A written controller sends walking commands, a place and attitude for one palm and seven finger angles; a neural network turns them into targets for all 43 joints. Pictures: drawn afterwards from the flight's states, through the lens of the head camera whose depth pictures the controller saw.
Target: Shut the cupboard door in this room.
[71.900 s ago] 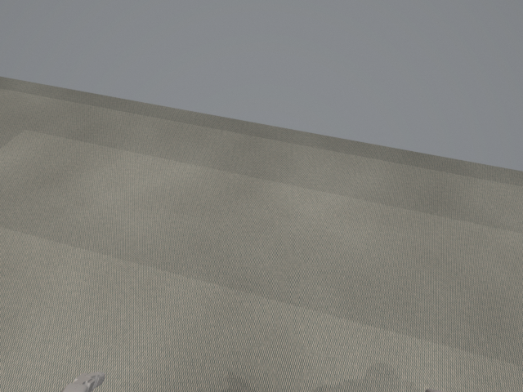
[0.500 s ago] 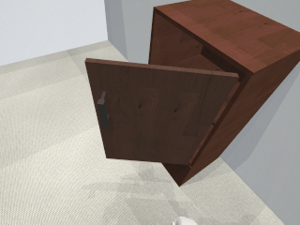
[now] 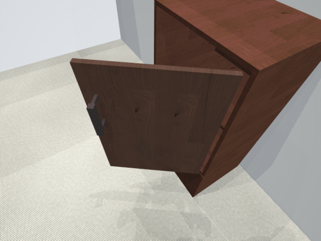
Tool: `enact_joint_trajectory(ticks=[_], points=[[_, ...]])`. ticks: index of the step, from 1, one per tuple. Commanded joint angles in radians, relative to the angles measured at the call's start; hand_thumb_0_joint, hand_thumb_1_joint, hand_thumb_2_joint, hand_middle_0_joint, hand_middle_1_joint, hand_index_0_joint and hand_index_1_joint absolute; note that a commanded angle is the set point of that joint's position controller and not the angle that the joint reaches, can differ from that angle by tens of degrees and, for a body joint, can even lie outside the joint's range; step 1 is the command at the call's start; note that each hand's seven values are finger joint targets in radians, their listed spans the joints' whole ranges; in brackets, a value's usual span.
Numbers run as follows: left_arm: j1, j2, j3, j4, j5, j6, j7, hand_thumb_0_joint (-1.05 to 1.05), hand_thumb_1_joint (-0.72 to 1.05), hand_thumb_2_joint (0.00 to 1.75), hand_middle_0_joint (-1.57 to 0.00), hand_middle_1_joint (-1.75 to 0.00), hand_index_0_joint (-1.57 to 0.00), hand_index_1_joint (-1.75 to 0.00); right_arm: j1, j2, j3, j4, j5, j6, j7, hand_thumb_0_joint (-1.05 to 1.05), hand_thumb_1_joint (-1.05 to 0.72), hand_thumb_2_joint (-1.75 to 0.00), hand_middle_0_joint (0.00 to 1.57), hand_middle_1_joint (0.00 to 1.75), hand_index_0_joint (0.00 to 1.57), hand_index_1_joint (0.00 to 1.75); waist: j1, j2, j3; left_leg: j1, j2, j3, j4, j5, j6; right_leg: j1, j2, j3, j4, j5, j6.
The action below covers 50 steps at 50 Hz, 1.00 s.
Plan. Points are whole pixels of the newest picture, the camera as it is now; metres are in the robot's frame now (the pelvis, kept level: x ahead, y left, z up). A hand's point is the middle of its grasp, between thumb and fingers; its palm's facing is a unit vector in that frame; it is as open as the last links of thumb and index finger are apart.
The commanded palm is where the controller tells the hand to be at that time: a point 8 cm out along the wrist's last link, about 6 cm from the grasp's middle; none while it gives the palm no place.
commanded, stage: come to a stop and stand still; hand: left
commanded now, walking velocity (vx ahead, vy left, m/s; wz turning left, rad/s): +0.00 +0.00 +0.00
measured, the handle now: (98, 115) +0.44 +0.23 +0.01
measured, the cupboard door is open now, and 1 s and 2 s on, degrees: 53 53 53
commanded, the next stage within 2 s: look again from close up in 0.90 s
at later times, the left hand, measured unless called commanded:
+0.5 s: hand out of the picture -0.04 +0.19 -0.17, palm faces +0.04 -0.98 -0.20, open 7.3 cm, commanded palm none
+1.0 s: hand out of the picture -0.09 +0.15 -0.17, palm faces +0.04 -0.99 -0.13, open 7.4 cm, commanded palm none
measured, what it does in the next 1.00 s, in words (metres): steps on the spot: left foot, then right foot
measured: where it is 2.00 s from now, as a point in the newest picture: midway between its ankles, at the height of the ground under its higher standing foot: outside the picture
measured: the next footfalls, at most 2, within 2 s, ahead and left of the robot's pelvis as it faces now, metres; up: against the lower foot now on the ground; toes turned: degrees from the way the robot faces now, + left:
left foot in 0.04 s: +0.03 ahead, +0.10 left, +0.00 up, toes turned +4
right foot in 0.36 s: +0.00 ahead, -0.05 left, +0.00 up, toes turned +4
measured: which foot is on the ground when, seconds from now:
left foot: up 0.00-0.02, down 0.04-1.00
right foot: down 0.00-0.04, up 0.06-0.34, down 0.36-1.00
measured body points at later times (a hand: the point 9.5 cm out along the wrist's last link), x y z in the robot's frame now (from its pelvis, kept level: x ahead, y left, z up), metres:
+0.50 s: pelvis -0.04 +0.02 +0.00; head -0.03 +0.01 +0.45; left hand -0.04 +0.24 -0.15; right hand +0.00 -0.21 -0.15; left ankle +0.00 +0.10 -0.74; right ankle -0.08 -0.09 -0.74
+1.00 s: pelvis -0.06 +0.01 +0.01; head -0.05 +0.02 +0.46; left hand -0.09 +0.21 -0.16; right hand -0.09 -0.19 -0.16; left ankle +0.00 +0.10 -0.74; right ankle -0.08 -0.09 -0.74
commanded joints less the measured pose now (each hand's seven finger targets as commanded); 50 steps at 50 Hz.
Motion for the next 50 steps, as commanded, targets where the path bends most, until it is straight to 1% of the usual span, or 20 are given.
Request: enact_joint_trajectory(ticks=[1, 2, 3, 4, 5, 6, 8, 10, 13, 15, 17, 19, 20, 21, 22, 24, 26, 32, 49, 50], points=[[0.018, 0.115, 0.035, -0.055, -0.012, 0.010, 0.008, 0.00, 0.90, 0.90, -0.20, -0.30, -0.20, -0.30, 0.182, -0.072, -0.012, -0.012, -0.001, -0.030, -0.012, 0.00, -0.90, -0.90, 0.20, 0.30, 0.20, 0.30, -0.052, 0.031, -0.116, 0.272, 0.083, -0.062, -0.344, 0.207, 0.037, -0.068, -0.091, 0.119, 0.036, 0.006, -0.075], [0.028, 0.051, 0.023, -0.070, -0.016, 0.018, 0.003, 0.00, 0.90, 0.90, -0.20, -0.30, -0.20, -0.30, 0.145, -0.134, -0.023, -0.035, -0.011, -0.035, -0.014, 0.00, -0.90, -0.90, 0.20, 0.30, 0.20, 0.30, -0.037, 0.289, -0.079, 0.203, 0.277, -0.297, -0.424, 0.342, 0.117, -0.145, 0.021, 0.020, 0.156, -0.242, -0.008], [0.011, 0.052, 0.019, -0.071, -0.014, 0.023, 0.008, 0.00, 0.90, 0.90, -0.20, -0.30, -0.20, -0.30, 0.102, -0.156, -0.021, -0.061, -0.017, -0.027, -0.018, 0.00, -0.90, -0.90, 0.20, 0.30, 0.20, 0.30, -0.040, 0.308, -0.046, 0.074, 0.344, -0.335, -0.456, 0.408, 0.210, -0.107, 0.042, 0.034, 0.307, -0.349, -0.002], [-0.003, 0.058, 0.020, -0.059, -0.010, 0.026, 0.007, 0.00, 0.90, 0.90, -0.20, -0.30, -0.20, -0.30, 0.056, -0.127, -0.013, -0.067, -0.022, -0.032, -0.025, 0.00, -0.90, -0.90, 0.20, 0.30, 0.20, 0.30, -0.031, 0.231, -0.025, 0.024, 0.317, -0.288, -0.460, 0.437, 0.235, -0.079, 0.032, 0.072, 0.398, -0.310, -0.010], [0.022, 0.048, 0.020, -0.039, -0.008, 0.027, 0.005, 0.00, 0.90, 0.90, -0.20, -0.30, -0.20, -0.30, 0.019, -0.102, -0.004, -0.063, -0.020, -0.041, -0.032, 0.00, -0.90, -0.90, 0.20, 0.30, 0.20, 0.30, -0.006, 0.249, -0.029, 0.025, 0.288, -0.266, -0.449, 0.487, 0.233, -0.075, 0.030, 0.086, 0.439, -0.284, -0.012], [0.033, 0.054, 0.022, -0.016, -0.006, 0.026, 0.002, 0.00, 0.90, 0.90, -0.20, -0.30, -0.20, -0.30, -0.001, -0.094, 0.001, -0.068, -0.019, -0.041, -0.033, 0.00, -0.90, -0.90, 0.20, 0.30, 0.20, 0.30, -0.002, 0.196, -0.026, 0.027, 0.263, -0.225, -0.425, 0.492, 0.225, -0.068, 0.030, 0.091, 0.471, -0.242, -0.013], [0.065, 0.034, 0.016, 0.009, -0.007, 0.022, 0.000, 0.00, 0.90, 0.90, -0.20, -0.30, -0.20, -0.30, -0.004, -0.094, 0.005, -0.069, -0.017, -0.044, -0.033, 0.00, -0.90, -0.90, 0.20, 0.30, 0.20, 0.30, 0.002, 0.162, -0.043, 0.088, 0.233, -0.176, -0.410, 0.522, 0.218, -0.071, 0.034, 0.073, 0.454, -0.212, -0.002], [0.055, 0.025, 0.008, 0.016, -0.007, 0.018, 0.000, 0.00, 0.90, 0.90, -0.20, -0.30, -0.20, -0.30, 0.023, -0.086, 0.004, -0.053, -0.015, -0.047, -0.036, 0.00, -0.90, -0.90, 0.20, 0.30, 0.20, 0.30, -0.013, 0.124, -0.037, 0.140, 0.236, -0.182, -0.409, 0.562, 0.226, -0.063, 0.032, 0.057, 0.374, -0.227, 0.004], [0.050, 0.011, -0.004, 0.017, -0.011, 0.012, 0.002, 0.00, 0.90, 0.90, -0.20, -0.30, -0.20, -0.30, 0.067, -0.102, 0.002, -0.028, -0.018, -0.047, -0.039, 0.00, -0.90, -0.90, 0.20, 0.30, 0.20, 0.30, -0.034, 0.143, -0.073, 0.225, 0.259, -0.229, -0.404, 0.555, 0.236, -0.010, 0.024, 0.043, 0.186, -0.270, 0.007], [0.075, 0.008, -0.006, 0.034, -0.012, 0.002, 0.004, 0.00, 0.90, 0.90, -0.20, -0.30, -0.20, -0.30, 0.074, -0.098, 0.002, -0.014, -0.016, -0.048, -0.037, 0.00, -0.90, -0.90, 0.20, 0.30, 0.20, 0.30, -0.024, 0.116, -0.075, 0.223, 0.245, -0.228, -0.374, 0.587, 0.222, 0.061, 0.030, 0.039, 0.025, -0.199, 0.004], [0.141, 0.018, -0.010, 0.066, -0.012, -0.012, 0.009, 0.00, 0.90, 0.90, -0.20, -0.30, -0.20, -0.30, 0.064, -0.087, 0.006, -0.007, -0.003, -0.051, -0.034, 0.00, -0.90, -0.90, 0.20, 0.30, 0.20, 0.30, -0.004, 0.050, -0.112, 0.185, 0.187, -0.194, -0.323, 0.472, 0.155, 0.189, 0.012, 0.068, -0.176, 0.004, -0.002], [0.132, 0.055, -0.013, 0.076, -0.013, -0.025, 0.010, 0.00, 0.90, 0.90, -0.20, -0.30, -0.20, -0.30, 0.051, -0.055, 0.014, -0.006, 0.005, -0.051, -0.029, 0.00, -0.90, -0.90, 0.20, 0.30, 0.20, 0.30, -0.027, -0.045, -0.073, 0.131, 0.101, -0.110, -0.300, 0.285, 0.078, 0.182, -0.103, 0.192, -0.201, 0.152, -0.058], [0.116, 0.070, -0.015, 0.072, -0.015, -0.026, 0.009, 0.00, 0.90, 0.90, -0.20, -0.30, -0.20, -0.30, 0.053, -0.045, 0.017, 0.003, 0.003, -0.051, -0.024, 0.00, -0.90, -0.90, 0.20, 0.30, 0.20, 0.30, -0.035, -0.011, -0.053, 0.138, 0.087, -0.108, -0.320, 0.259, 0.069, 0.159, -0.130, 0.188, -0.192, 0.190, -0.076], [0.112, 0.058, -0.017, 0.079, -0.015, -0.034, 0.009, 0.00, 0.90, 0.90, -0.20, -0.30, -0.20, -0.30, 0.050, -0.041, 0.016, 0.018, -0.005, -0.045, -0.024, 0.00, -0.90, -0.90, 0.20, 0.30, 0.20, 0.30, -0.039, -0.089, -0.064, 0.168, 0.086, -0.095, -0.305, 0.283, 0.062, 0.146, -0.103, 0.188, -0.184, 0.212, -0.079], [0.103, 0.047, -0.021, 0.081, -0.018, -0.036, 0.009, 0.00, 0.90, 0.90, -0.20, -0.30, -0.20, -0.30, 0.055, -0.054, 0.016, 0.031, -0.006, -0.042, -0.024, 0.00, -0.90, -0.90, 0.20, 0.30, 0.20, 0.30, -0.042, -0.118, -0.048, 0.183, 0.093, -0.092, -0.309, 0.276, 0.060, 0.123, -0.091, 0.172, -0.189, 0.176, -0.076], [0.101, 0.035, -0.027, 0.082, -0.021, -0.030, 0.007, 0.00, 0.90, 0.90, -0.20, -0.30, -0.20, -0.30, 0.065, -0.061, 0.019, 0.049, -0.006, -0.040, -0.023, 0.00, -0.90, -0.90, 0.20, 0.30, 0.20, 0.30, -0.041, -0.065, -0.003, 0.201, 0.106, -0.109, -0.348, 0.247, 0.064, 0.069, -0.060, 0.150, -0.211, 0.008, -0.060], [0.112, 0.029, -0.031, 0.090, -0.020, -0.027, 0.006, 0.00, 0.90, 0.90, -0.20, -0.30, -0.20, -0.30, 0.064, -0.058, 0.026, 0.070, -0.006, -0.039, -0.022, 0.00, -0.90, -0.90, 0.20, 0.30, 0.20, 0.30, -0.036, -0.006, 0.052, 0.175, 0.108, -0.117, -0.373, 0.205, 0.068, 0.045, -0.041, 0.148, -0.229, -0.077, -0.055], [0.149, 0.028, -0.031, 0.118, -0.021, -0.022, 0.004, 0.00, 0.90, 0.90, -0.20, -0.30, -0.20, -0.30, 0.095, -0.049, 0.034, 0.104, -0.006, -0.036, -0.025, 0.00, -0.90, -0.90, 0.20, 0.30, 0.20, 0.30, -0.029, 0.055, 0.072, 0.128, 0.110, -0.133, -0.417, 0.101, 0.066, 0.058, -0.023, 0.140, -0.239, -0.139, -0.051], [0.214, -0.026, -0.034, 0.156, -0.022, -0.031, 0.008, 0.00, 0.90, 0.90, -0.20, -0.30, -0.20, -0.30, 0.166, -0.001, 0.033, 0.141, -0.005, -0.045, -0.034, 0.00, -0.90, -0.90, 0.20, 0.30, 0.20, 0.30, -0.027, 0.033, 0.048, 0.131, 0.116, -0.129, -0.401, 0.130, 0.065, 0.061, -0.014, 0.137, -0.228, -0.102, -0.055], [0.153, 0.164, -0.055, 0.048, -0.007, -0.056, 0.013, 0.00, 0.90, 0.90, -0.20, -0.30, -0.20, -0.30, 0.063, -0.108, 0.008, 0.006, -0.027, -0.056, -0.016, 0.00, -0.90, -0.90, 0.20, 0.30, 0.20, 0.30, -0.066, 0.079, 0.091, 0.089, 0.047, -0.163, -0.300, 0.354, 0.080, 0.011, 0.015, 0.112, -0.152, 0.027, -0.085]])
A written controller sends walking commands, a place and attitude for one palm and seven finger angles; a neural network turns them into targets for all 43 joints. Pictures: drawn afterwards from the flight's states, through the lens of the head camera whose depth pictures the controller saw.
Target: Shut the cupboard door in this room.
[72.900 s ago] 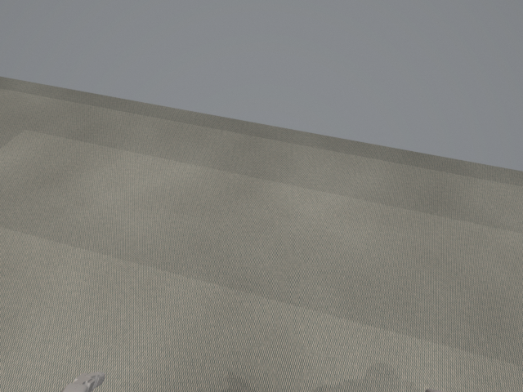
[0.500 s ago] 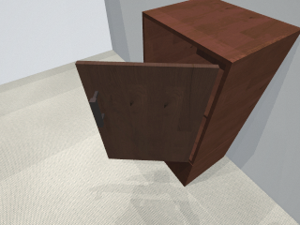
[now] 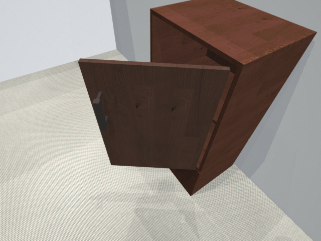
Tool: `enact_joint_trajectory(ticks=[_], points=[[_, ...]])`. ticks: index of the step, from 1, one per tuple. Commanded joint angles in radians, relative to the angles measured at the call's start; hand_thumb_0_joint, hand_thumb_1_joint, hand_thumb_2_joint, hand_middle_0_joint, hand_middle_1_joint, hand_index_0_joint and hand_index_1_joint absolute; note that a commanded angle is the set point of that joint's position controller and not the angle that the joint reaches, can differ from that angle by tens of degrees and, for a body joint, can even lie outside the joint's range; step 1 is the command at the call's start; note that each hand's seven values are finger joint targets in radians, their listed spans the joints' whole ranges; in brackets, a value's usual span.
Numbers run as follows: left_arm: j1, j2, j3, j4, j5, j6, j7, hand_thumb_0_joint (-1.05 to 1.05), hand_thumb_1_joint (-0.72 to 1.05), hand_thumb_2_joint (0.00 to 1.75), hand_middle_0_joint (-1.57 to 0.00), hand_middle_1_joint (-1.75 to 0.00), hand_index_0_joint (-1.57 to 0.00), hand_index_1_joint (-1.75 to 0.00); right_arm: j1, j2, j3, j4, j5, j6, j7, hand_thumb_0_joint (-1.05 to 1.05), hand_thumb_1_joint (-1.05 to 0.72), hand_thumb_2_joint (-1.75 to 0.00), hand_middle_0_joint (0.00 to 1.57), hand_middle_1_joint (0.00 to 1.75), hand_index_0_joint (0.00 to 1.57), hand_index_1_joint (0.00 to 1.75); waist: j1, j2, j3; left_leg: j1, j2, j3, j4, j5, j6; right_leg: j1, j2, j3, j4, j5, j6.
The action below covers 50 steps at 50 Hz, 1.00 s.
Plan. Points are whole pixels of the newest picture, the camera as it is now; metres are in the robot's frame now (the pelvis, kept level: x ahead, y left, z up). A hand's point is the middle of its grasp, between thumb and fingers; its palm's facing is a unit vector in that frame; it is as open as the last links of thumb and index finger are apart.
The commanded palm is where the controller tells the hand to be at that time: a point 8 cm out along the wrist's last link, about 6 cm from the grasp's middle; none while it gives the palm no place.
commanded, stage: look again from close up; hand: left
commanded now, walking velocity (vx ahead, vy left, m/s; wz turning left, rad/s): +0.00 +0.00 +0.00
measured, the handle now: (102, 111) +0.50 +0.23 +0.00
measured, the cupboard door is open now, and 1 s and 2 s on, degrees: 53 53 53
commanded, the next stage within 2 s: raise the hand and make a fist in 0.54 s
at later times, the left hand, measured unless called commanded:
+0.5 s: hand out of the picture +0.03 +0.20 -0.18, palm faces +0.03 -0.98 -0.20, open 7.4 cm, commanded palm none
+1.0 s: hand (81, 238) +0.14 +0.20 -0.05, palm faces -0.03 -1.00 +0.05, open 6.5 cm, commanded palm +0.10 +0.26 -0.06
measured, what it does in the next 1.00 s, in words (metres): lowers itself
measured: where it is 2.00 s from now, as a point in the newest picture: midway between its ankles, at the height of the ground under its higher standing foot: outside the picture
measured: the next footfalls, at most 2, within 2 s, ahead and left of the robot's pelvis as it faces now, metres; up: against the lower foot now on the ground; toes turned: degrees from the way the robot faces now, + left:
none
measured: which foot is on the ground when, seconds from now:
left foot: down 0.00-1.00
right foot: down 0.00-1.00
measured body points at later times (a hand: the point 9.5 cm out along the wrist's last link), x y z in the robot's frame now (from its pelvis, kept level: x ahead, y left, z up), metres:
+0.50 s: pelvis +0.00 +0.03 -0.01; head +0.00 +0.04 +0.44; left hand +0.03 +0.25 -0.17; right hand +0.06 -0.21 -0.15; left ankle +0.05 +0.09 -0.74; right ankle -0.02 -0.09 -0.74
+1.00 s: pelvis -0.05 +0.04 -0.09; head -0.05 +0.06 +0.36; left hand +0.14 +0.25 -0.05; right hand +0.16 -0.20 -0.12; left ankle +0.05 +0.09 -0.74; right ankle +0.02 -0.07 -0.74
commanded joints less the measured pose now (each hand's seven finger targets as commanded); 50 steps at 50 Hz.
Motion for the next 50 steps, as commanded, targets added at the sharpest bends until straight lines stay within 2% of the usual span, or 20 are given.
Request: enact_joint_trajectory(ticks=[1, 4, 6, 8, 14, 20, 29, 31, 32, 33, 34, 35, 36, 37, 39, 40, 42, 44, 47, 50], points=[[0.061, 0.156, 0.011, -0.115, 0.015, -0.033, 0.016, 0.00, 0.90, 0.90, -0.20, -0.30, -0.20, -0.30, -0.044, -0.152, -0.050, -0.143, -0.011, -0.046, 0.003, 0.00, -0.90, -0.90, 0.20, 0.30, 0.20, 0.30, 0.007, 0.052, -0.001, 0.000, 0.117, -0.156, 0.069, -0.001, -0.002, -0.158, -0.131, 0.107, -0.029, 0.000, -0.027], [0.059, 0.122, 0.013, -0.125, 0.012, -0.030, 0.020, 0.00, 0.90, 0.90, -0.20, -0.30, -0.20, -0.30, 0.011, -0.110, -0.051, -0.134, -0.006, -0.029, -0.003, 0.00, -0.90, -0.90, 0.20, 0.30, 0.20, 0.30, -0.023, 0.005, -0.071, -0.011, 0.076, -0.137, 0.150, -0.087, -0.013, -0.157, -0.173, 0.172, -0.072, -0.056, -0.055], [0.034, 0.123, 0.015, -0.143, 0.011, -0.030, 0.022, 0.00, 0.90, 0.90, -0.20, -0.30, -0.20, -0.30, 0.007, -0.099, -0.045, -0.141, -0.012, -0.019, 0.003, 0.00, -0.90, -0.90, 0.20, 0.30, 0.20, 0.30, -0.029, -0.054, -0.020, -0.029, 0.063, -0.117, 0.181, -0.090, -0.014, -0.200, -0.182, 0.197, -0.090, -0.105, -0.065], [0.018, 0.126, 0.021, -0.162, 0.014, -0.025, 0.022, 0.00, 0.90, 0.90, -0.20, -0.30, -0.20, -0.30, 0.012, -0.105, -0.048, -0.147, -0.011, -0.016, 0.006, 0.00, -0.90, -0.90, 0.20, 0.30, 0.20, 0.30, -0.035, -0.040, 0.041, -0.048, 0.070, -0.115, 0.170, -0.084, -0.012, -0.251, -0.165, 0.182, -0.076, -0.124, -0.064], [0.061, 0.133, 0.025, -0.164, 0.013, -0.022, 0.021, 0.00, 0.90, 0.90, -0.20, -0.30, -0.20, -0.30, -0.026, -0.156, -0.044, -0.165, -0.006, -0.033, 0.003, 0.00, -0.90, -0.90, 0.20, 0.30, 0.20, 0.30, 0.004, 0.052, 0.048, -0.063, 0.121, -0.179, 0.050, 0.001, 0.022, -0.162, -0.090, 0.104, 0.028, 0.045, -0.023], [0.056, 0.145, 0.022, -0.178, 0.013, -0.020, 0.021, 0.00, 0.90, 0.90, -0.20, -0.30, -0.20, -0.30, -0.060, -0.172, -0.040, -0.174, -0.004, -0.036, 0.004, 0.00, -0.90, -0.90, 0.20, 0.30, 0.20, 0.30, 0.011, 0.031, -0.007, -0.003, 0.122, -0.160, 0.043, 0.067, 0.027, -0.106, -0.102, 0.110, 0.014, 0.119, -0.010], [0.036, 0.157, 0.016, -0.177, 0.014, -0.013, 0.014, 0.00, 0.90, 0.90, -0.20, -0.30, -0.20, -0.30, -0.104, -0.200, -0.043, -0.170, -0.003, -0.027, 0.012, 0.00, -0.90, -0.90, 0.20, 0.30, 0.20, 0.30, 0.005, 0.034, 0.020, -0.015, 0.127, -0.193, -0.061, -0.143, 0.020, -0.115, -0.101, 0.106, -0.023, 0.027, 0.003], [0.039, 0.155, 0.014, -0.169, 0.015, -0.013, 0.013, 0.00, 0.90, 0.90, -0.20, -0.30, -0.20, -0.30, -0.102, -0.198, -0.042, -0.164, -0.002, -0.028, 0.012, 0.00, -0.90, -0.90, 0.20, 0.30, 0.20, 0.30, 0.004, 0.027, 0.008, -0.002, 0.126, -0.186, -0.064, -0.129, 0.020, -0.106, -0.106, 0.105, -0.029, 0.039, 0.004], [0.082, 0.162, 0.010, -0.134, 0.025, -0.021, 0.042, 0.00, 0.90, 0.90, -0.20, -0.30, -0.20, -0.30, -0.137, -0.228, -0.029, -0.224, 0.003, -0.025, 0.010, 0.00, -0.90, -0.90, 0.20, 0.30, 0.20, 0.30, 0.021, 0.020, 0.047, -0.010, 0.138, -0.118, 0.094, -0.044, -0.012, -0.137, -0.128, 0.111, -0.048, 0.065, 0.001], [-0.848, 0.727, 0.422, -1.852, -0.109, -0.258, 0.050, 0.00, 0.90, 0.90, -0.20, -0.30, -0.20, -0.30, -0.073, -0.425, -0.079, -0.565, 0.031, -0.197, -0.065, 0.00, -0.90, -0.90, 0.20, 0.30, 0.20, 0.30, -0.158, 0.082, -0.312, 0.266, 0.086, -0.216, 0.083, 0.079, -0.027, -0.192, -0.040, -0.004, 0.148, 0.141, 0.002], [-0.140, 0.214, 0.007, -1.536, -0.132, -0.198, 0.030, 0.00, 0.90, 0.90, -0.22, -0.32, -0.22, -0.32, -0.150, -0.264, -0.002, -0.511, 0.073, -0.290, -0.072, 0.00, -0.90, -0.90, 0.20, 0.30, 0.20, 0.30, -0.011, 0.362, -0.533, 0.439, 0.153, -0.284, 0.063, 0.106, -0.096, -0.272, -0.011, -0.047, 0.248, -0.013, 0.008], [-0.086, 0.223, 0.053, -1.511, -0.178, -0.160, 0.067, 0.00, 0.90, 0.90, -0.24, -0.34, -0.24, -0.34, -0.140, -0.309, 0.001, -0.482, 0.063, -0.335, -0.077, 0.00, -0.90, -0.90, 0.20, 0.30, 0.20, 0.30, 0.008, 0.314, -0.482, 0.363, 0.154, -0.317, -0.048, 0.059, -0.145, -0.264, 0.007, -0.032, 0.299, -0.099, 0.012], [0.187, -0.043, -0.119, -1.120, -0.150, -0.039, 0.058, 0.00, 0.90, 0.90, -0.25, -0.36, -0.25, -0.36, -0.126, -0.248, 0.013, -0.416, 0.067, -0.346, -0.040, 0.00, -0.90, -0.90, 0.20, 0.30, 0.20, 0.30, -0.025, 0.203, -0.230, 0.179, 0.151, -0.338, -0.099, -0.144, -0.138, -0.407, -0.004, -0.021, 0.337, -0.142, 0.023], [-0.042, 0.010, -0.120, -1.344, -0.171, -0.075, 0.068, 0.00, 0.90, 0.90, -0.27, -0.38, -0.27, -0.38, -0.105, -0.304, -0.013, -0.492, 0.067, -0.355, -0.011, 0.00, -0.90, -0.90, 0.20, 0.30, 0.20, 0.30, -0.060, 0.187, -0.120, 0.042, 0.120, -0.341, -0.086, -0.359, -0.111, -0.400, -0.013, -0.020, 0.331, -0.123, 0.012], [-0.016, 0.032, -0.059, -1.185, -0.156, -0.166, 0.044, 0.00, 0.90, 0.90, -0.31, -0.42, -0.31, -0.42, -0.154, -0.304, -0.022, -0.531, 0.047, -0.376, -0.002, 0.00, -0.90, -0.90, 0.20, 0.30, 0.20, 0.30, -0.070, 0.051, 0.041, -0.152, 0.062, -0.301, 0.049, -0.447, -0.085, -0.491, -0.006, -0.046, 0.267, -0.147, 0.006], [0.107, 0.048, -0.014, -1.050, -0.163, -0.219, 0.011, 0.00, 0.90, 0.90, -0.33, -0.44, -0.33, -0.44, -0.136, -0.303, -0.038, -0.548, 0.050, -0.374, 0.009, 0.00, -0.90, -0.90, 0.20, 0.30, 0.20, 0.30, -0.050, -0.052, 0.051, -0.229, 0.027, -0.249, 0.147, -0.426, -0.074, -0.523, -0.008, -0.050, 0.219, -0.199, 0.001], [0.250, 0.066, 0.065, -0.929, -0.206, -0.375, -0.091, 0.00, 0.90, 0.90, -0.36, -0.48, -0.36, -0.48, -0.164, -0.291, -0.051, -0.593, 0.027, -0.363, 0.023, 0.00, -0.90, -0.90, 0.20, 0.30, 0.20, 0.30, 0.008, -0.270, -0.041, -0.400, -0.004, -0.156, 0.357, -0.342, -0.055, -0.585, -0.019, -0.014, 0.258, -0.368, -0.002], [0.293, 0.136, 0.130, -0.927, -0.253, -0.524, -0.232, 0.00, 0.90, 0.90, -0.40, -0.52, -0.40, -0.52, -0.216, -0.304, -0.068, -0.659, 0.014, -0.334, 0.036, 0.00, -0.90, -0.90, 0.20, 0.30, 0.20, 0.30, 0.040, -0.310, -0.094, -0.555, -0.023, -0.106, 0.486, -0.353, -0.063, -0.593, -0.040, 0.069, 0.311, -0.471, -0.012], [0.220, 0.205, 0.142, -0.968, -0.247, -0.569, -0.328, 0.00, 0.90, 0.90, -0.46, -0.58, -0.46, -0.58, -0.273, -0.322, -0.073, -0.797, 0.044, -0.293, 0.042, 0.00, -0.90, -0.90, 0.20, 0.30, 0.20, 0.30, 0.067, -0.127, -0.079, -0.683, -0.038, -0.097, 0.540, -0.521, -0.051, -0.657, -0.043, 0.146, 0.394, -0.656, -0.029], [0.105, 0.265, 0.184, -1.253, -0.270, -0.548, -0.292, 0.00, 0.90, 0.90, -0.51, -0.64, -0.51, -0.64, -0.260, -0.315, -0.064, -0.868, 0.053, -0.277, 0.033, 0.00, -0.90, -0.90, 0.20, 0.30, 0.20, 0.30, 0.087, 0.104, -0.231, -0.646, -0.023, -0.153, 0.502, -0.613, -0.033, -0.691, -0.010, 0.117, 0.516, -0.552, -0.027]])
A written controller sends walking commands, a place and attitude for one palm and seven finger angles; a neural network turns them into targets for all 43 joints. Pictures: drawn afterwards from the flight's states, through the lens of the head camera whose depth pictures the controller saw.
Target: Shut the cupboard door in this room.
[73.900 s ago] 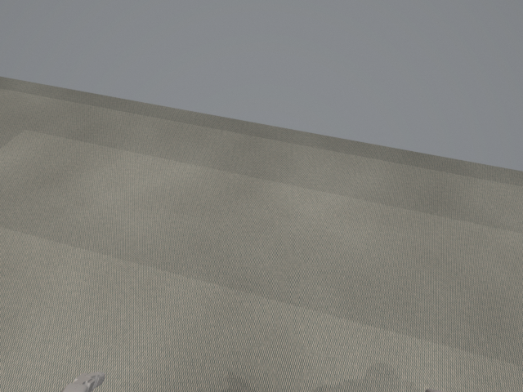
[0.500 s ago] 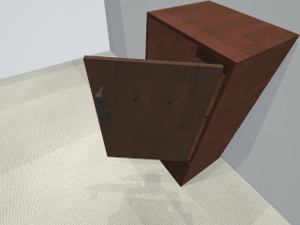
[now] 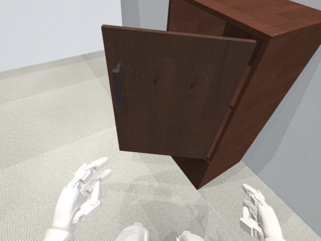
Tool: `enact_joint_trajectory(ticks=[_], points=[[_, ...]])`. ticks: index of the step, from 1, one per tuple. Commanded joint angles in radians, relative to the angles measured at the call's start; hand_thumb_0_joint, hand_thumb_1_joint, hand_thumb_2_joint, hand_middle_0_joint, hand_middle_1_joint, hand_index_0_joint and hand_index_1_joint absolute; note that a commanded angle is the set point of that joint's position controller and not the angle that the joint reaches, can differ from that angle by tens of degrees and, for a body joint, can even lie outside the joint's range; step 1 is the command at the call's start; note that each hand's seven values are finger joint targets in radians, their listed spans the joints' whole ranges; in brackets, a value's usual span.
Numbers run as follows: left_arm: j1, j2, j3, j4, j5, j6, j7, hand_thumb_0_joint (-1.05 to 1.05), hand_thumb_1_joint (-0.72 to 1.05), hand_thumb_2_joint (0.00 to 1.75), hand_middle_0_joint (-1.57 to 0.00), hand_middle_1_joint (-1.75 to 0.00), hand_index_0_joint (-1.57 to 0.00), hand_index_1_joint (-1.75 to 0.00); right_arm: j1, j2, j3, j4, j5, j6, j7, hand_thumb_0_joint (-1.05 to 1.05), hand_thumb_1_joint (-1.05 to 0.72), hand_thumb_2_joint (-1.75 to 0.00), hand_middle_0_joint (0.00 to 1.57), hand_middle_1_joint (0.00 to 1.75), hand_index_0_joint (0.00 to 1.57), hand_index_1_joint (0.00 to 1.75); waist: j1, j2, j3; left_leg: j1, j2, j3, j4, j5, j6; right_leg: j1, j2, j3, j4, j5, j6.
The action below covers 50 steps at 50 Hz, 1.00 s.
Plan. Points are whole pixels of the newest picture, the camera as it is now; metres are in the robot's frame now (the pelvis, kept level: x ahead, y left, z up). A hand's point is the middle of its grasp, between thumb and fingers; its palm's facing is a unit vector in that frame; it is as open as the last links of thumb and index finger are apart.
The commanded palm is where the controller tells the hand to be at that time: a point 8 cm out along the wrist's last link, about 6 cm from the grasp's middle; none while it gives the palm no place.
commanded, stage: raise the hand and make a fist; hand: left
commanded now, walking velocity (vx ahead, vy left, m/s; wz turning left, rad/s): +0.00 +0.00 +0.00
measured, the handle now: (119, 84) +0.56 +0.17 +0.09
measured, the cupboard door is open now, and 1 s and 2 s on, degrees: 53 53 53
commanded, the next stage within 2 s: bring the fist close to the handle in 1.56 s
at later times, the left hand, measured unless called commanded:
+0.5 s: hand (75, 203) +0.19 +0.20 +0.04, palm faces +0.08 -1.00 -0.01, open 4.1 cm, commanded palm +0.18 +0.24 +0.05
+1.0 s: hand (77, 167) +0.27 +0.21 +0.06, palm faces +0.01 -1.00 -0.01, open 3.1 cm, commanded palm +0.24 +0.27 +0.08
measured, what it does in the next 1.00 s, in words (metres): shifts its weight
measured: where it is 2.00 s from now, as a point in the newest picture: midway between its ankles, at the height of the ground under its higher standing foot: outside the picture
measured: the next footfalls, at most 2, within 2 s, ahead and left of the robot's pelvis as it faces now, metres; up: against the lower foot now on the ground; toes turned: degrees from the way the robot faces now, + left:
none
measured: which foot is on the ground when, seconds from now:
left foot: down 0.00-1.00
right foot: down 0.00-1.00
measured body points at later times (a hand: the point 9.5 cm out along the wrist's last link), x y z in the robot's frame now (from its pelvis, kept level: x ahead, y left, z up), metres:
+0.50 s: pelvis +0.01 +0.01 +0.00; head +0.03 +0.03 +0.45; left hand +0.18 +0.25 +0.05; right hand +0.18 -0.20 -0.07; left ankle +0.11 +0.05 -0.66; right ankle +0.07 -0.10 -0.66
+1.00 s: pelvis +0.06 +0.03 +0.01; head +0.11 +0.05 +0.46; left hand +0.26 +0.27 +0.07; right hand +0.27 -0.18 -0.05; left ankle +0.11 +0.05 -0.66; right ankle +0.07 -0.10 -0.66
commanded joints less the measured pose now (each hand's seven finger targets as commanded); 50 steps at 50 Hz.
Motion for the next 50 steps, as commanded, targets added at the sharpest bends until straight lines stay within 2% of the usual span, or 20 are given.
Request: enact_joint_trajectory(ticks=[1, 4, 5, 7, 9, 11, 14, 15, 16, 18, 20, 24, 27, 29, 32, 35, 40, 44, 47, 50], points=[[0.054, 0.172, 0.129, -0.401, -0.049, -0.045, 0.029, 0.00, 0.90, 0.90, -0.53, -0.66, -0.53, -0.66, -0.105, -0.126, -0.041, -0.276, 0.010, -0.031, -0.014, 0.00, -0.90, -0.90, 0.20, 0.30, 0.20, 0.30, 0.092, 0.162, -0.136, -0.003, 0.043, -0.179, -0.203, -0.382, -0.050, -0.080, -0.021, 0.084, -0.133, -0.269, -0.033], [-0.087, 0.128, 0.038, -0.724, -0.040, -0.094, 0.123, 0.00, 0.90, 0.90, -0.58, -0.72, -0.58, -0.72, -0.081, -0.122, -0.026, -0.268, 0.004, -0.049, -0.025, 0.00, -0.90, -0.90, 0.20, 0.30, 0.20, 0.30, 0.020, 0.263, -0.205, 0.140, 0.081, -0.312, -0.229, -0.461, -0.055, -0.192, -0.001, 0.039, -0.053, -0.165, -0.026], [-0.134, 0.138, 0.020, -0.775, -0.022, -0.109, 0.151, 0.00, 0.90, 0.90, -0.60, -0.74, -0.60, -0.74, -0.080, -0.135, -0.023, -0.246, -0.001, -0.057, -0.029, 0.00, -0.90, -0.90, 0.20, 0.30, 0.20, 0.30, -0.006, 0.251, -0.180, 0.132, 0.098, -0.365, -0.230, -0.505, -0.066, -0.254, 0.006, 0.028, -0.008, -0.164, -0.021], [-0.101, 0.081, -0.067, -0.744, 0.004, -0.119, 0.173, 0.00, 0.90, 0.90, -0.64, -0.78, -0.64, -0.78, -0.069, -0.152, -0.017, -0.204, -0.002, -0.074, -0.036, 0.00, -0.90, -0.90, 0.20, 0.30, 0.20, 0.30, -0.041, 0.240, -0.106, 0.128, 0.117, -0.433, -0.233, -0.539, -0.083, -0.336, 0.006, 0.010, 0.040, -0.137, -0.010], [-0.076, 0.087, -0.103, -0.691, 0.021, -0.086, 0.161, 0.00, 0.90, 0.90, -0.68, -0.82, -0.68, -0.82, -0.048, -0.154, -0.012, -0.192, 0.006, -0.084, -0.044, 0.00, -0.90, -0.90, 0.20, 0.30, 0.20, 0.30, -0.070, 0.186, -0.073, 0.087, 0.115, -0.427, -0.205, -0.536, -0.063, -0.328, 0.004, 0.012, 0.002, -0.139, -0.002], [-0.011, 0.110, -0.091, -0.542, 0.038, 0.007, 0.124, 0.00, 0.90, 0.90, -0.71, -0.86, -0.71, -0.86, -0.020, -0.156, -0.010, -0.188, 0.017, -0.075, -0.054, 0.00, -0.90, -0.90, 0.20, 0.30, 0.20, 0.30, -0.078, 0.082, -0.054, 0.013, 0.108, -0.393, -0.179, -0.551, -0.043, -0.294, -0.002, 0.024, -0.068, -0.182, 0.007], [0.085, 0.166, -0.026, -0.401, 0.044, 0.203, 0.064, 0.00, 0.90, 0.90, -0.77, -0.92, -0.77, -0.92, -0.018, -0.145, -0.003, -0.246, 0.052, -0.031, -0.066, 0.00, -0.90, -0.90, 0.20, 0.30, 0.20, 0.30, -0.011, -0.016, -0.070, -0.050, 0.087, -0.302, -0.221, -0.518, -0.035, -0.129, -0.014, 0.048, -0.176, -0.258, 0.005], [0.109, 0.212, 0.032, -0.364, 0.041, 0.264, 0.058, 0.00, 0.90, 0.90, -0.79, -0.94, -0.79, -0.94, -0.039, -0.140, 0.000, -0.259, 0.062, -0.012, -0.070, 0.00, -0.90, -0.90, 0.20, 0.30, 0.20, 0.30, 0.024, -0.009, -0.094, -0.045, 0.078, -0.274, -0.232, -0.490, -0.033, -0.080, -0.012, 0.058, -0.194, -0.262, 0.000], [0.088, 0.211, 0.047, -0.414, 0.016, 0.302, 0.049, 0.00, 0.90, 0.90, -0.81, -0.96, -0.81, -0.96, -0.038, -0.136, 0.006, -0.288, 0.065, 0.005, -0.072, 0.00, -0.90, -0.90, 0.20, 0.30, 0.20, 0.30, 0.038, -0.007, -0.148, -0.023, 0.067, -0.253, -0.246, -0.449, -0.035, -0.013, -0.020, 0.054, -0.203, -0.253, 0.001], [0.072, 0.225, 0.116, -0.512, -0.038, 0.328, 0.066, 0.00, 0.90, 0.90, -0.84, -1.00, -0.84, -1.00, -0.053, -0.115, 0.008, -0.307, 0.061, 0.021, -0.086, 0.00, -0.90, -0.90, 0.20, 0.30, 0.20, 0.30, 0.064, 0.005, -0.190, 0.012, 0.059, -0.220, -0.244, -0.375, -0.034, 0.064, -0.020, 0.056, -0.222, -0.236, -0.001], [0.062, 0.225, 0.182, -0.581, -0.091, 0.285, 0.111, 0.00, 0.90, 0.90, -0.88, -1.04, -0.88, -1.04, -0.051, -0.088, 0.016, -0.293, 0.043, 0.017, -0.097, 0.00, -0.90, -0.90, 0.20, 0.30, 0.20, 0.30, 0.073, 0.019, -0.190, 0.020, 0.060, -0.209, -0.222, -0.294, -0.037, 0.085, -0.009, 0.045, -0.221, -0.196, -0.009], [-0.003, 0.158, 0.093, -0.590, -0.069, 0.091, 0.129, 0.00, 0.90, 0.90, -0.95, -1.12, -0.95, -1.12, -0.011, -0.090, 0.017, -0.219, 0.017, -0.031, -0.082, 0.00, -0.90, -0.90, 0.20, 0.30, 0.20, 0.30, 0.010, 0.072, -0.127, 0.056, 0.077, -0.230, -0.171, -0.180, -0.044, -0.065, 0.006, 0.006, -0.146, -0.059, -0.020], [-0.042, 0.112, -0.017, -0.519, -0.045, 0.009, 0.087, 0.00, 0.90, 0.90, -1.01, -1.18, -1.01, -1.18, -0.029, -0.121, 0.015, -0.197, 0.013, -0.067, -0.068, 0.00, -0.90, -0.90, 0.20, 0.30, 0.20, 0.30, -0.040, 0.107, -0.024, 0.019, 0.082, -0.281, -0.175, -0.392, -0.050, -0.199, -0.007, 0.014, -0.136, -0.189, -0.013], [-0.005, 0.119, -0.037, -0.482, -0.038, 0.034, 0.046, 0.00, 0.90, 0.90, -1.04, -1.22, -1.04, -1.22, -0.017, -0.145, 0.006, -0.207, 0.022, -0.076, -0.066, 0.00, -0.90, -0.90, 0.20, 0.30, 0.20, 0.30, -0.037, 0.107, -0.045, 0.041, 0.094, -0.327, -0.207, -0.446, -0.051, -0.203, -0.009, 0.018, -0.135, -0.182, -0.010], [0.055, 0.209, 0.031, -0.543, -0.028, 0.121, 0.020, 0.00, 0.90, 0.90, -1.10, -1.28, -1.10, -1.28, 0.002, -0.160, -0.010, -0.236, 0.042, -0.070, -0.062, 0.00, -0.90, -0.90, 0.20, 0.30, 0.20, 0.30, 0.005, 0.145, -0.159, 0.151, 0.108, -0.361, -0.282, -0.418, -0.061, -0.125, -0.011, 0.016, -0.148, -0.111, -0.007], [0.074, 0.306, 0.175, -0.618, -0.029, 0.188, 0.075, 0.00, 0.90, 0.90, -1.15, -1.34, -1.15, -1.34, -0.007, -0.151, -0.014, -0.247, 0.039, -0.037, -0.066, 0.00, -0.90, -0.90, 0.20, 0.30, 0.20, 0.30, 0.053, 0.174, -0.192, 0.226, 0.116, -0.393, -0.353, -0.378, -0.091, -0.079, 0.002, -0.009, -0.126, -0.059, -0.013], [0.071, 0.198, 0.162, -0.612, -0.077, 0.167, 0.135, 0.00, 0.90, 0.90, -1.24, -1.44, -1.24, -1.44, 0.016, -0.115, -0.006, -0.239, 0.026, -0.001, -0.068, 0.00, -0.90, -0.90, 0.20, 0.30, 0.20, 0.30, 0.031, 0.130, -0.121, 0.258, 0.107, -0.331, -0.316, -0.094, -0.094, -0.028, 0.017, -0.033, -0.155, 0.066, -0.019], [0.024, 0.116, 0.040, -0.462, -0.056, 0.141, 0.059, 0.00, 0.90, 0.90, -1.30, -1.50, -1.30, -1.50, 0.051, -0.133, -0.007, -0.217, 0.024, -0.003, -0.059, 0.00, -0.90, -0.90, 0.20, 0.30, 0.20, 0.30, -0.032, 0.049, -0.071, 0.216, 0.113, -0.300, -0.245, -0.014, -0.082, -0.069, 0.012, -0.036, -0.170, 0.100, -0.006], [-0.030, 0.144, 0.025, -0.448, -0.046, 0.157, -0.014, 0.00, 0.90, 0.90, -1.30, -1.50, -1.30, -1.50, 0.062, -0.150, -0.015, -0.223, 0.030, -0.010, -0.061, 0.00, -0.90, -0.90, 0.20, 0.30, 0.20, 0.30, -0.029, 0.079, -0.124, 0.273, 0.120, -0.323, -0.253, 0.038, -0.090, -0.062, 0.009, -0.026, -0.176, 0.121, -0.003], [-0.054, 0.274, 0.150, -0.553, -0.051, 0.171, -0.020, 0.00, 0.90, 0.90, -1.30, -1.50, -1.30, -1.50, 0.067, -0.159, -0.023, -0.228, 0.026, -0.011, -0.063, 0.00, -0.90, -0.90, 0.20, 0.30, 0.20, 0.30, 0.014, 0.166, -0.263, 0.418, 0.131, -0.358, -0.272, 0.187, -0.120, -0.032, 0.006, -0.019, -0.165, 0.172, -0.005]])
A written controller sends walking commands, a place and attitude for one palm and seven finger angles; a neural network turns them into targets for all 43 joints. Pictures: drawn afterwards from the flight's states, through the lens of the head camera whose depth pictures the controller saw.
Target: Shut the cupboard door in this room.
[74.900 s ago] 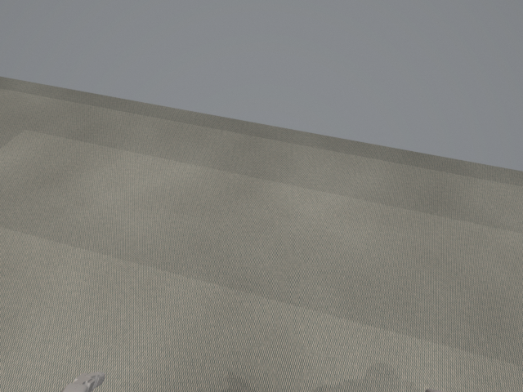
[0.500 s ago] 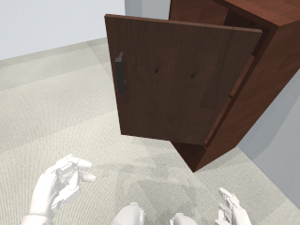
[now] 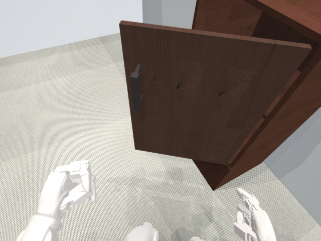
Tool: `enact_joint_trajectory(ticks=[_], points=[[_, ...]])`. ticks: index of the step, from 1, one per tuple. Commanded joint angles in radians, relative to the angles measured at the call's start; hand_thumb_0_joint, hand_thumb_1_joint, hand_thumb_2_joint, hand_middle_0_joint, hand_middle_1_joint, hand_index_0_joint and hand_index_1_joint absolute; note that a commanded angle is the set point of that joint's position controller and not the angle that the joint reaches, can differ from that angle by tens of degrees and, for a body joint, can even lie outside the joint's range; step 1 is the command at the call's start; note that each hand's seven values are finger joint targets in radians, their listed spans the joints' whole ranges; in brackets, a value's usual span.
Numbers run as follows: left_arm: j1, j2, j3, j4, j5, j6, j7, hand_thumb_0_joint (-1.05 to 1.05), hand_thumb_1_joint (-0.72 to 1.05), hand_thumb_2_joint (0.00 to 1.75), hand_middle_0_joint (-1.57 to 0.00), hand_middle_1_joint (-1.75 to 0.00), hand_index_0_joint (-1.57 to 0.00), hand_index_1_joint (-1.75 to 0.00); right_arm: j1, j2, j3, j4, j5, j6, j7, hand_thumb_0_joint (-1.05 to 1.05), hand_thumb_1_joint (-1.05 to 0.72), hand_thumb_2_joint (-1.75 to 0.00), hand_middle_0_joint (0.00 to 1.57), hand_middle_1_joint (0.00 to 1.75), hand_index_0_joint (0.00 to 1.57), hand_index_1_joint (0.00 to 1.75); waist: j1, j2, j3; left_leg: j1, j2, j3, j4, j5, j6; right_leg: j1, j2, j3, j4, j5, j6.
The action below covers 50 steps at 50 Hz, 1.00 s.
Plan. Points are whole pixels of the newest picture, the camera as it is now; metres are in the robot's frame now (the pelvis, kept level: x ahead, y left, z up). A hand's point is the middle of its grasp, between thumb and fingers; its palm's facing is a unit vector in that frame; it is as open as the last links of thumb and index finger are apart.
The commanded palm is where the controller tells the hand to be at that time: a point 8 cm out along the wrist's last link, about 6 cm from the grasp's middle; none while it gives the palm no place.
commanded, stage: raise the hand and make a fist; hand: left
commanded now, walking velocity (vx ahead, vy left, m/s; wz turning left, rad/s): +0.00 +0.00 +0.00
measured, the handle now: (137, 88) +0.50 +0.12 +0.08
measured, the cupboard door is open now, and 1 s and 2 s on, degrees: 53 53 53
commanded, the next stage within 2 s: bring the fist close to the handle in 0.56 s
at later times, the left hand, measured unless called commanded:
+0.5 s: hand (103, 178) +0.23 +0.15 +0.08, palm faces -0.07 -1.00 -0.04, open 3.1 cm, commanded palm +0.22 +0.20 +0.08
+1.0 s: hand (119, 160) +0.28 +0.13 +0.07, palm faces -0.12 -0.99 -0.02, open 3.1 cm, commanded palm +0.27 +0.18 +0.08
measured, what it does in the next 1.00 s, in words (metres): stands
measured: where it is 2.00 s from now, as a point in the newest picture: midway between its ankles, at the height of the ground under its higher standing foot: outside the picture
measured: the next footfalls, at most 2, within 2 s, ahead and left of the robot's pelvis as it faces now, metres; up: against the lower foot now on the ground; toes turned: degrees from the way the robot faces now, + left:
none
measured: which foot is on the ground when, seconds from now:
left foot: down 0.00-1.00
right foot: down 0.00-1.00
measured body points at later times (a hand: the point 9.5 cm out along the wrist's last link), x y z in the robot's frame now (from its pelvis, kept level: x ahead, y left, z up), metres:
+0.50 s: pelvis +0.01 -0.03 +0.01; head +0.05 -0.02 +0.46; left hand +0.23 +0.20 +0.08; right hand +0.19 -0.28 -0.05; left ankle +0.04 +0.03 -0.66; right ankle +0.00 -0.13 -0.66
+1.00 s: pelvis +0.00 -0.04 +0.01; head +0.04 -0.04 +0.46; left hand +0.28 +0.18 +0.07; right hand +0.16 -0.28 -0.07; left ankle +0.04 +0.03 -0.66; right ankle +0.00 -0.13 -0.66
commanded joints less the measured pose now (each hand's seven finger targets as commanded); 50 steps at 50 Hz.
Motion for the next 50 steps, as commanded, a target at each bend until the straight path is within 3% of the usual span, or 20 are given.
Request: enact_joint_trajectory(ticks=[1, 3, 5, 6, 8, 10, 13, 15, 17, 20, 23, 27, 30, 32, 35, 38, 40, 43, 46, 50], points=[[-0.074, 0.184, 0.118, -0.323, -0.015, -0.047, -0.032, 0.00, 0.90, 0.90, -1.30, -1.50, -1.30, -1.50, 0.003, -0.158, -0.091, -0.154, -0.001, -0.048, -0.016, 0.00, -0.90, -0.90, 0.20, 0.30, 0.20, 0.30, 0.000, 0.117, -0.304, 0.499, 0.138, -0.311, -0.286, 0.328, -0.190, -0.065, -0.012, 0.020, -0.069, 0.202, -0.035], [-0.054, 0.202, 0.175, -0.359, -0.035, -0.053, -0.008, 0.00, 0.90, 0.90, -1.30, -1.50, -1.30, -1.50, -0.002, -0.139, -0.089, -0.151, -0.003, -0.038, -0.011, 0.00, -0.90, -0.90, 0.20, 0.30, 0.20, 0.30, 0.020, 0.135, -0.325, 0.547, 0.142, -0.296, -0.288, 0.453, -0.202, -0.037, -0.010, 0.016, -0.078, 0.244, -0.038], [-0.039, 0.203, 0.209, -0.322, -0.044, -0.056, 0.017, 0.00, 0.90, 0.90, -1.30, -1.50, -1.30, -1.50, 0.003, -0.129, -0.088, -0.133, -0.007, -0.022, -0.012, 0.00, -0.90, -0.90, 0.20, 0.30, 0.20, 0.30, 0.019, 0.098, -0.297, 0.521, 0.138, -0.269, -0.276, 0.519, -0.197, -0.010, -0.004, 0.013, -0.090, 0.281, -0.040], [-0.033, 0.159, 0.180, -0.276, -0.051, -0.051, 0.018, 0.00, 0.90, 0.90, -1.30, -1.50, -1.30, -1.50, 0.003, -0.120, -0.082, -0.134, -0.006, -0.014, -0.010, 0.00, -0.90, -0.90, 0.20, 0.30, 0.20, 0.30, 0.005, 0.072, -0.248, 0.480, 0.131, -0.244, -0.273, 0.520, -0.189, 0.007, -0.005, 0.005, -0.100, 0.295, -0.040], [-0.065, 0.110, 0.136, -0.160, -0.055, -0.040, 0.002, 0.00, 0.90, 0.90, -1.30, -1.50, -1.30, -1.50, 0.000, -0.127, -0.079, -0.121, 0.000, -0.002, -0.009, 0.00, -0.90, -0.90, 0.20, 0.30, 0.20, 0.30, -0.031, 0.001, -0.142, 0.377, 0.118, -0.206, -0.263, 0.403, -0.166, 0.006, -0.002, -0.001, -0.128, 0.277, -0.037], [-0.064, 0.058, 0.084, -0.041, -0.059, -0.019, -0.040, 0.00, 0.90, 0.90, -1.30, -1.50, -1.30, -1.50, -0.003, -0.141, -0.079, -0.120, 0.003, -0.001, -0.012, 0.00, -0.90, -0.90, 0.20, 0.30, 0.20, 0.30, -0.047, -0.079, -0.086, 0.295, 0.105, -0.187, -0.259, 0.303, -0.142, 0.015, -0.004, 0.002, -0.149, 0.256, -0.039], [-0.093, 0.064, 0.050, -0.032, -0.064, 0.001, -0.105, 0.00, 0.90, 0.90, -1.30, -1.50, -1.30, -1.50, -0.009, -0.155, -0.086, -0.143, 0.011, -0.012, -0.016, 0.00, -0.90, -0.90, 0.20, 0.30, 0.20, 0.30, -0.045, -0.065, -0.155, 0.284, 0.085, -0.157, -0.235, 0.277, -0.120, 0.054, -0.013, 0.025, -0.161, 0.271, -0.035], [-0.109, 0.128, 0.092, -0.089, -0.064, -0.007, -0.113, 0.00, 0.90, 0.90, -1.30, -1.50, -1.30, -1.50, -0.009, -0.157, -0.087, -0.151, 0.005, -0.018, -0.018, 0.00, -0.90, -0.90, 0.20, 0.30, 0.20, 0.30, -0.029, -0.051, -0.209, 0.295, 0.077, -0.144, -0.222, 0.309, -0.110, 0.106, -0.016, 0.045, -0.163, 0.304, -0.040], [-0.122, 0.178, 0.134, -0.204, -0.062, -0.042, -0.093, 0.00, 0.90, 0.90, -1.30, -1.50, -1.30, -1.50, -0.016, -0.147, -0.085, -0.162, 0.000, -0.021, -0.015, 0.00, -0.90, -0.90, 0.20, 0.30, 0.20, 0.30, -0.010, 0.021, -0.274, 0.352, 0.081, -0.145, -0.224, 0.372, -0.115, 0.117, -0.016, 0.048, -0.147, 0.328, -0.044], [-0.119, 0.248, 0.220, -0.279, -0.064, -0.104, -0.026, 0.00, 0.90, 0.90, -1.30, -1.50, -1.30, -1.50, -0.026, -0.130, -0.079, -0.147, -0.011, -0.017, -0.010, 0.00, -0.90, -0.90, 0.20, 0.30, 0.20, 0.30, 0.015, 0.069, -0.260, 0.337, 0.078, -0.131, -0.225, 0.359, -0.116, 0.131, -0.010, 0.061, -0.140, 0.328, -0.056], [-0.097, 0.169, 0.176, -0.193, -0.055, -0.131, 0.009, 0.00, 0.90, 0.90, -1.30, -1.50, -1.30, -1.50, -0.032, -0.116, -0.073, -0.132, -0.008, -0.002, -0.004, 0.00, -0.90, -0.90, 0.20, 0.30, 0.20, 0.30, -0.010, 0.061, -0.157, 0.281, 0.082, -0.124, -0.232, 0.257, -0.110, 0.074, -0.006, 0.057, -0.142, 0.262, -0.054], [-0.080, 0.093, 0.083, -0.053, -0.051, -0.081, -0.032, 0.00, 0.90, 0.90, -1.30, -1.50, -1.30, -1.50, -0.033, -0.134, -0.074, -0.138, 0.003, 0.010, -0.003, 0.00, -0.90, -0.90, 0.20, 0.30, 0.20, 0.30, -0.046, -0.016, -0.076, 0.196, 0.077, -0.117, -0.224, 0.110, -0.094, 0.043, -0.013, 0.079, -0.187, 0.152, -0.036], [-0.093, 0.107, 0.070, -0.062, -0.067, -0.049, -0.081, 0.00, 0.90, 0.90, -1.30, -1.50, -1.30, -1.50, -0.026, -0.147, -0.078, -0.156, 0.008, 0.009, -0.012, 0.00, -0.90, -0.90, 0.20, 0.30, 0.20, 0.30, -0.047, -0.084, -0.130, 0.170, 0.066, -0.102, -0.179, 0.142, -0.078, 0.112, -0.035, 0.153, -0.224, 0.164, -0.010], [-0.122, 0.139, 0.094, -0.122, -0.073, -0.055, -0.090, 0.00, 0.90, 0.90, -1.30, -1.50, -1.30, -1.50, -0.029, -0.144, -0.076, -0.166, 0.007, 0.006, -0.017, 0.00, -0.90, -0.90, 0.20, 0.30, 0.20, 0.30, -0.039, -0.070, -0.177, 0.183, 0.064, -0.097, -0.169, 0.169, -0.076, 0.143, -0.045, 0.168, -0.221, 0.203, -0.001], [-0.244, 0.228, 0.175, -0.188, -0.072, -0.103, -0.051, 0.00, 0.90, 0.90, -1.30, -1.50, -1.30, -1.50, -0.034, -0.138, -0.070, -0.144, -0.004, 0.003, -0.025, 0.00, -0.90, -0.90, 0.20, 0.30, 0.20, 0.30, -0.035, -0.034, -0.182, 0.174, 0.070, -0.097, -0.156, 0.181, -0.078, 0.138, -0.034, 0.166, -0.194, 0.212, -0.015], [-0.330, 0.180, 0.149, -0.124, -0.060, -0.144, -0.012, 0.00, 0.90, 0.90, -1.30, -1.50, -1.30, -1.50, -0.046, -0.124, -0.062, -0.116, -0.004, -0.003, -0.022, 0.00, -0.90, -0.90, 0.20, 0.30, 0.20, 0.30, -0.046, 0.008, -0.131, 0.169, 0.076, -0.102, -0.169, 0.128, -0.085, 0.054, -0.019, 0.135, -0.175, 0.126, -0.036], [-0.379, 0.169, 0.132, -0.053, -0.053, -0.137, -0.004, 0.00, 0.90, 0.90, -1.30, -1.50, -1.30, -1.50, -0.045, -0.131, -0.061, -0.098, -0.002, -0.002, -0.020, 0.00, -0.90, -0.90, 0.20, 0.30, 0.20, 0.30, -0.056, -0.002, -0.110, 0.148, 0.076, -0.105, -0.160, 0.098, -0.081, 0.035, -0.021, 0.152, -0.186, 0.089, -0.028], [-0.357, 0.142, 0.098, 0.043, -0.048, -0.084, -0.030, 0.00, 0.90, 0.90, -1.30, -1.50, -1.30, -1.50, -0.038, -0.140, -0.065, -0.103, 0.007, 0.008, -0.015, 0.00, -0.90, -0.90, 0.20, 0.30, 0.20, 0.30, -0.046, -0.010, -0.148, 0.155, 0.071, -0.098, -0.177, 0.094, -0.081, 0.069, -0.033, 0.164, -0.210, 0.081, -0.016], [-0.427, 0.126, 0.055, 0.064, -0.042, -0.028, -0.052, 0.00, 0.90, 0.90, -1.30, -1.50, -1.30, -1.50, -0.033, -0.148, -0.064, -0.113, 0.014, 0.019, -0.017, 0.00, -0.90, -0.90, 0.20, 0.30, 0.20, 0.30, -0.050, -0.032, -0.191, 0.187, 0.071, -0.100, -0.192, 0.122, -0.073, 0.106, -0.038, 0.166, -0.221, 0.124, -0.002], [-0.550, 0.175, 0.106, 0.055, -0.040, -0.022, -0.012, 0.00, 0.90, 0.90, -1.30, -1.50, -1.30, -1.50, -0.028, -0.151, -0.063, -0.103, 0.008, 0.024, -0.026, 0.00, -0.90, -0.90, 0.20, 0.30, 0.20, 0.30, -0.045, -0.046, -0.192, 0.231, 0.077, -0.111, -0.225, 0.136, -0.075, 0.104, -0.024, 0.115, -0.207, 0.161, -0.023]])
